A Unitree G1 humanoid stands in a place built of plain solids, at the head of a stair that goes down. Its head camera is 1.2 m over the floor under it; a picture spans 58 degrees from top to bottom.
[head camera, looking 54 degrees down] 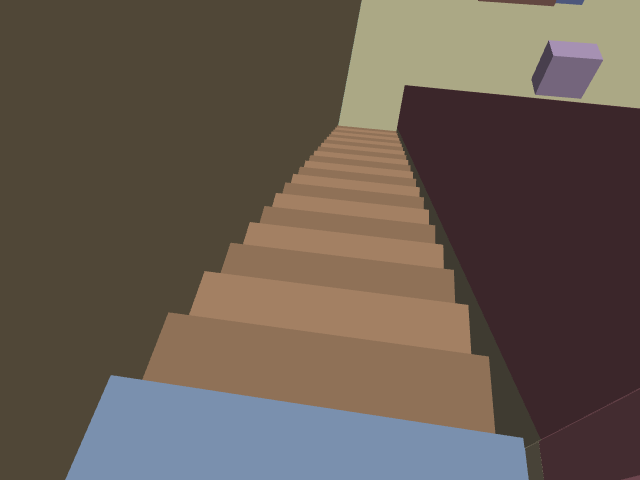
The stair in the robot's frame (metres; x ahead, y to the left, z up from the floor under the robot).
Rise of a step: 0.20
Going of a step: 0.30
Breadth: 1.12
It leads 8 degrees to the right of straight ahead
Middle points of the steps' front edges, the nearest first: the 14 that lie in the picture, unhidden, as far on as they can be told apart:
0.33 0.03 0.00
0.62 -0.01 -0.20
0.91 -0.06 -0.39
1.20 -0.10 -0.59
1.50 -0.14 -0.79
1.79 -0.19 -0.99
2.08 -0.23 -1.18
2.38 -0.27 -1.38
2.67 -0.31 -1.58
2.96 -0.36 -1.78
3.26 -0.40 -1.97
3.55 -0.44 -2.17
3.84 -0.49 -2.37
4.14 -0.53 -2.57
